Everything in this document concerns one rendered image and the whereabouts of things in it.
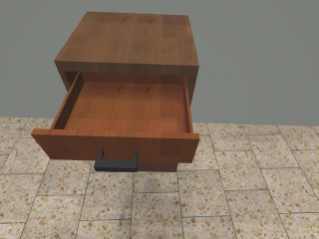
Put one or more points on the handle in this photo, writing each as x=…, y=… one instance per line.
x=116, y=165

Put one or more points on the cabinet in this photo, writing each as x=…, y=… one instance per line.
x=131, y=43

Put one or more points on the drawer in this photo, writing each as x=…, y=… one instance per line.
x=121, y=113

